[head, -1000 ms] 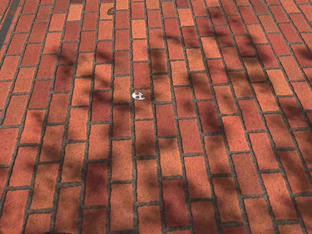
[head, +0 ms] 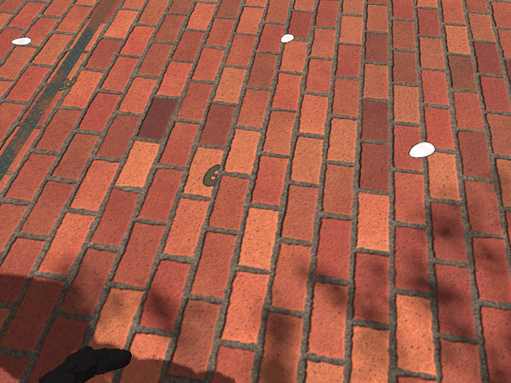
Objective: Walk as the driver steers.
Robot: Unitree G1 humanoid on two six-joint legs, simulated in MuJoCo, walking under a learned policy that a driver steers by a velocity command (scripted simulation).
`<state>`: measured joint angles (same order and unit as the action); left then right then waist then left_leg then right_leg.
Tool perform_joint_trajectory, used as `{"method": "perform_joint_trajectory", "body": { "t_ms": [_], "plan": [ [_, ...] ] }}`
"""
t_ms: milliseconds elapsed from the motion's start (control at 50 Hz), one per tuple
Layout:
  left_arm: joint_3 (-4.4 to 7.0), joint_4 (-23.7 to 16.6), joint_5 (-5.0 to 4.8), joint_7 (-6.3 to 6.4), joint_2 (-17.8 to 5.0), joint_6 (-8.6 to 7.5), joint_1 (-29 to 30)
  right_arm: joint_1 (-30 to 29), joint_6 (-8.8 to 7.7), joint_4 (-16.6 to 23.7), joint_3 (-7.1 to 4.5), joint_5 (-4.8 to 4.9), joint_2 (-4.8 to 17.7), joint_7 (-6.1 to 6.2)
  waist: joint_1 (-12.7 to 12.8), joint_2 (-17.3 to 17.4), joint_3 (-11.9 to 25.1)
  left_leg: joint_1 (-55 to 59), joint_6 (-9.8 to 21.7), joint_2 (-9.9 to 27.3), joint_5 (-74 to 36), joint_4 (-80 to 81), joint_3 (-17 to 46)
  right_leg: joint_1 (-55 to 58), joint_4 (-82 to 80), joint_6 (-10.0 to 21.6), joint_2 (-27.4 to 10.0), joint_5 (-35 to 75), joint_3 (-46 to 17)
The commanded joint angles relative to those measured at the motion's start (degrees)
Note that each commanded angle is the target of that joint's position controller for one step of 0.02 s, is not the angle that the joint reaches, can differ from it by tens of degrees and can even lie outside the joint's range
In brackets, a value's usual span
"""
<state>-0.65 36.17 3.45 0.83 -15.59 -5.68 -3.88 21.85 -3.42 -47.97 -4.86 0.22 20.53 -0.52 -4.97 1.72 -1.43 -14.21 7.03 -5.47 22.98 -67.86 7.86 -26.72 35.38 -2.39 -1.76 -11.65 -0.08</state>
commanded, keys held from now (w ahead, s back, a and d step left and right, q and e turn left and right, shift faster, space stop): e+shift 0.76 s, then shift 0.04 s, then q+shift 0.20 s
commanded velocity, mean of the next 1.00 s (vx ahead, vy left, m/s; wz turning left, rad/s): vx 0.22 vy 0.00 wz -0.42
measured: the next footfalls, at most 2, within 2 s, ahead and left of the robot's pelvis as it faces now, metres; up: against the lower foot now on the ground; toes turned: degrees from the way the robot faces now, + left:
left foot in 0.26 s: +0.39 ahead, +0.08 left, +0.00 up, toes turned -3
right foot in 0.68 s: +0.35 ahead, -0.17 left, +0.00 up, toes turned -25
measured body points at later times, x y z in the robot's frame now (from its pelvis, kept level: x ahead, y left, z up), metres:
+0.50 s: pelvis +0.28 -0.02 +0.02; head +0.32 -0.01 +0.47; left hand +0.40 +0.25 -0.11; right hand +0.38 -0.28 -0.09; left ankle +0.35 +0.08 -0.72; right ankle +0.27 -0.13 -0.64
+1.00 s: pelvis +0.31 -0.07 +0.02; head +0.32 -0.09 +0.47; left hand +0.57 +0.07 -0.07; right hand +0.24 -0.34 -0.11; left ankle +0.38 +0.04 -0.68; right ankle +0.32 -0.15 -0.72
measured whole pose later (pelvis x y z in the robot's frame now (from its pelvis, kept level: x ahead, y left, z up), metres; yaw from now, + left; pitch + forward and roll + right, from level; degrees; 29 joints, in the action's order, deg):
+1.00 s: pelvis +0.31 -0.07 +0.02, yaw -28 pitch +0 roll +0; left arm 1.4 38.8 1.8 0.3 -13.0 2.1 -8.5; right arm 16.7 4.3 -44.7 -2.4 -0.6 15.7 -0.1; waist -1.2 1.3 -1.8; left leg -23.2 -0.6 1.3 22.4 -47.8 -0.2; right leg -15.8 25.4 4.7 5.1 -9.1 -1.1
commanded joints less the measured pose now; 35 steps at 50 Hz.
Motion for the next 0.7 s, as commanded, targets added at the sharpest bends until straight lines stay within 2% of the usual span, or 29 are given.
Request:
{"method": "perform_joint_trajectory", "body": {
  "t_ms": [20, 40, 60, 80, 100, 120, 140, 160, 180, 200, 220, 240, 260, 280, 300, 320, 340, 360, 380, 400, 460, 520, 580, 620, 640, 660, 680, 700],
  "plan": [
    [3.41, 2.3, 0.34, -0.07, -5.9, -0.09, -14.9, -8.2, -0.38, 7.1, 0.89, -2.13, 1.5, -0.90, 9.0, -4.5, 5.2, -30.3, -1.5, 6.5, -5.9, -9.1, -2.6, 30.8, -17.4, 10.7, -16.9, 3.8, -24.2],
    [2.80, 4.6, 0.09, -0.31, -4.5, -0.77, -17.2, -8.2, 0.06, 7.8, 1.29, -2.77, -0.6, -1.35, 7.6, -5.4, 3.4, -28.9, -2.4, 6.1, -3.4, -7.6, -2.0, 27.5, -16.1, 11.0, -14.9, 23.0, -18.7],
    [2.45, 7.1, -0.72, -0.89, -3.3, -1.70, -19.8, -8.2, 0.36, 8.5, 1.84, -2.91, -2.4, -1.33, 6.9, -8.2, 3.0, -29.0, -3.3, 5.3, -0.7, -5.0, -1.2, 26.9, -15.3, 11.4, -14.5, 36.0, -16.4],
    [2.33, 9.0, -1.78, -1.34, -2.8, -2.40, -21.4, -9.0, 0.50, 9.2, 2.28, -3.05, -3.4, -1.20, 6.2, -8.8, 2.9, -29.7, -3.8, 4.4, 1.2, -1.2, -0.4, 27.5, -15.3, 11.2, -14.0, 42.8, -14.5],
    [2.56, 10.0, -2.66, -1.42, -3.7, -2.68, -20.6, -10.4, 0.42, 10.2, 2.52, -3.31, -3.3, -1.31, 5.1, -9.4, 2.5, -28.9, -4.4, 3.6, 0.3, 4.3, -1.0, 26.2, -16.5, 11.0, -12.8, 45.2, -12.1],
    [2.84, 9.9, -3.08, -1.31, -5.2, -2.48, -17.3, -12.2, 0.25, 11.5, 2.81, -3.54, -2.7, -1.72, 3.4, -9.8, 2.0, -25.9, -4.9, 3.8, -3.1, 11.9, -3.5, 22.7, -18.3, 10.8, -10.9, 45.3, -9.4],
    [3.12, 9.2, -3.30, -1.26, -6.5, -2.02, -12.7, -12.9, 0.01, 12.2, 3.60, -3.29, -2.9, -2.39, 1.3, -10.1, 2.0, -17.7, -5.1, 4.5, -9.8, 23.4, -6.4, 16.3, -19.6, 9.5, -7.6, 42.5, -5.4],
    [3.49, 9.4, -3.35, -1.42, -7.1, -1.60, -12.4, -13.5, -0.19, 11.7, 4.16, -2.56, -3.4, -2.92, 1.9, -10.2, 2.7, -8.0, -5.6, 2.6, -18.5, 30.7, -9.3, 10.9, -20.3, 8.5, -4.3, 39.7, -2.9],
    [3.97, 10.2, -3.63, -1.72, -8.4, -1.40, -14.5, -12.9, -0.11, 11.0, 4.36, -1.94, -3.4, -3.13, 2.1, -10.4, 3.5, 0.2, -5.8, 1.1, -25.5, 32.6, -10.1, 7.7, -20.8, 8.6, -4.6, 35.8, -4.3],
    [4.42, 10.7, -3.93, -1.91, -9.8, -1.26, -14.9, -11.3, 0.19, 10.1, 4.19, -1.83, -2.3, -2.89, 0.8, -9.8, 3.3, 4.6, -5.4, 1.5, -29.4, 34.4, -8.9, 7.0, -20.3, 8.2, -5.4, 33.7, -5.8],
    [4.72, 10.9, -4.27, -1.91, -10.4, -1.16, -14.9, -8.8, 0.30, 8.7, 3.75, -2.46, -0.6, -2.32, -0.8, -7.4, 3.5, 8.6, -4.6, 2.3, -32.2, 36.8, -7.8, 7.6, -16.8, 7.0, -5.0, 34.0, -6.1],
    [4.94, 11.0, -4.58, -1.82, -10.8, -0.98, -15.9, -6.0, 0.05, 7.3, 3.13, -3.55, 1.6, -1.46, -1.9, -4.9, 4.5, 12.8, -3.8, 3.3, -33.4, 37.9, -6.8, 7.9, -10.1, 5.7, -3.2, 33.9, -6.1],
    [5.07, 10.8, -4.90, -1.68, -10.7, -0.67, -17.3, -3.3, -0.58, 7.0, 2.59, -4.67, 4.0, -0.56, -3.0, -2.0, 6.4, 18.1, -3.2, 8.1, -42.8, 38.6, -4.2, 5.5, 0.0, 4.4, -0.1, 24.6, -5.7],
    [4.21, 9.0, -5.58, -1.27, -6.3, 0.06, -21.9, -0.2, -1.26, 8.3, 1.87, -5.72, 8.8, 0.26, -1.8, 9.3, 14.5, 27.3, 0.1, 25.8, -74.8, 34.6, 8.2, -0.2, 19.6, 2.6, 5.2, -8.9, -1.7],
    [4.06, 9.5, -7.03, 0.55, -5.1, 1.92, -30.4, 1.0, -0.46, 9.5, 1.28, -3.20, 8.5, 0.17, -0.1, 14.9, 28.0, 32.6, 6.5, 36.7, -91.4, 32.9, 16.5, -1.6, 36.8, 3.3, 7.3, -28.6, -3.0],
    [4.97, 11.1, -4.92, 1.08, -8.3, 3.36, -30.4, -2.7, 0.38, 10.6, 1.75, -0.86, 5.1, 0.34, 1.3, 6.6, 25.6, 26.7, 6.2, 32.7, -82.7, 34.6, 12.4, -2.7, 39.2, 3.6, 4.9, -24.7, -4.5],
    [5.15, 10.9, -3.98, 0.81, -7.7, 4.16, -28.3, -7.6, 0.64, 11.3, 2.63, -0.69, 1.6, 0.75, 3.2, 5.0, 18.5, 20.9, 5.2, 29.6, -70.9, 37.6, 8.1, -5.4, 38.5, 3.0, 2.9, -21.5, -3.3],
    [5.37, 10.5, -3.10, 0.39, -7.2, 4.82, -25.8, -10.4, 0.85, 11.4, 3.21, -0.99, -0.4, 1.34, 4.3, 4.8, 12.8, 15.6, 4.4, 26.7, -62.6, 40.8, 5.0, -6.8, 37.0, 2.3, 1.3, -18.6, -2.4],
    [5.55, 10.1, -2.47, -0.18, -6.8, 5.71, -24.5, -12.0, 0.93, 11.1, 3.39, -0.93, -1.1, 1.97, 5.5, 6.2, 8.7, 10.6, 4.3, 25.0, -58.3, 43.8, 1.7, -6.4, 35.9, 1.5, 0.5, -16.5, -1.8],
    [5.68, 9.8, -2.09, -0.58, -5.8, 6.63, -24.5, -11.6, 0.88, 10.7, 3.26, -1.08, -0.8, 2.29, 6.2, 6.5, 7.3, 6.9, 4.6, 24.5, -57.1, 45.4, -0.7, -4.3, 36.2, 0.9, 0.5, -15.1, -1.1],
    [5.79, 7.3, -2.28, -1.08, -3.4, 8.31, -21.4, -13.1, 0.40, 10.4, 2.66, -1.34, -0.7, 2.65, 8.2, 5.1, 7.3, 2.4, 6.0, 25.2, -49.0, 48.5, -5.3, -3.3, 33.4, 0.6, -0.2, -11.8, -0.3],
    [5.28, 3.8, -2.36, -2.51, -1.9, 9.38, -16.1, -15.3, 0.37, 10.3, 2.30, -1.66, -0.8, 2.58, 8.6, 7.3, 5.8, -1.6, 3.3, 24.0, -37.6, 49.3, -11.7, 0.7, 20.9, 1.9, -2.4, -4.4, 0.5],
    [5.38, 1.5, -2.67, -3.60, -3.0, 9.79, -11.9, -14.7, 0.83, 10.2, 1.15, -1.77, 1.1, 2.05, 7.3, 8.1, 5.8, -3.2, 0.9, 24.7, -27.0, 47.4, -15.1, 6.8, 11.3, 3.2, -1.1, -2.2, 3.5],
    [5.69, 0.0, -2.64, -3.73, -4.0, 9.78, -9.6, -12.9, 1.56, 9.8, 0.35, -1.37, 2.5, 1.52, 6.2, 7.0, 5.2, -2.2, -0.7, 26.3, -21.5, 44.2, -15.7, 9.0, 6.0, 4.0, -0.1, -4.0, 5.1],
    [5.89, -0.3, -2.45, -3.66, -4.2, 9.51, -9.9, -12.5, 2.09, 9.7, 0.04, -1.03, 2.9, 1.35, 6.7, 5.4, 4.9, -3.0, -2.3, 25.9, -17.3, 40.5, -16.9, 11.9, 1.7, 4.7, 0.7, -3.1, 5.6],
    [6.35, 0.6, -2.02, -3.34, -5.4, 8.90, -12.1, -9.8, 2.84, 8.8, -0.20, -1.27, 2.7, 1.11, 7.2, 0.8, 5.4, -4.6, -4.8, 23.6, -9.7, 33.4, -18.5, 16.1, -2.8, 5.8, 1.6, -1.7, 3.7],
    [7.52, 0.9, -1.60, -2.31, -10.7, 7.92, -14.6, -6.1, 3.96, 8.7, -0.01, -1.89, 1.1, 0.52, 7.3, -14.7, 3.3, -11.7, -8.6, 17.7, 5.7, 17.6, -22.7, 18.8, -13.5, 8.4, -6.9, 7.2, -11.1],
    [9.24, -1.5, -1.88, -1.97, -19.0, 7.56, -14.6, -7.8, 5.29, 13.3, 1.08, -1.99, -1.3, 0.98, 6.7, -23.1, 2.7, -26.2, -12.3, 7.4, 20.0, 6.1, -17.0, 20.2, -17.0, 17.8, -19.8, 22.6, -35.2]
  ]
}}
